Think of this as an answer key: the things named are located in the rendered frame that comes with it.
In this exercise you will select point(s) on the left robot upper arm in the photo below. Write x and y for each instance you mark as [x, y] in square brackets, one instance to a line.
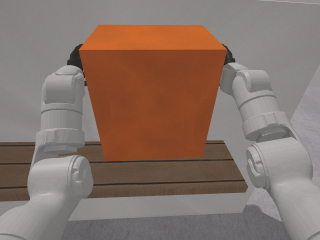
[56, 186]

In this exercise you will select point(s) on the carton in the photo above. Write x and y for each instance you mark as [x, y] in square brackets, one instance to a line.
[152, 88]

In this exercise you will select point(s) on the robot left forearm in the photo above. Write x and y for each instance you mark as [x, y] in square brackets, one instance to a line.
[61, 115]

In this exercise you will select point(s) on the table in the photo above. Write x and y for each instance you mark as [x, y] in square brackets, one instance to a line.
[214, 173]

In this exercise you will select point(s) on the right robot hand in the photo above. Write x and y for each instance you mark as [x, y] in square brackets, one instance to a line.
[229, 57]

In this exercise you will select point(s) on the robot right forearm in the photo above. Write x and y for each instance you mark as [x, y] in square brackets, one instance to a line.
[263, 119]

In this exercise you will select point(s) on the right robot upper arm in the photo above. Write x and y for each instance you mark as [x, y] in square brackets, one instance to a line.
[282, 168]

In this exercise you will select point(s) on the left robot hand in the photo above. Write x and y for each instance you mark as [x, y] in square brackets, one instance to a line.
[75, 60]

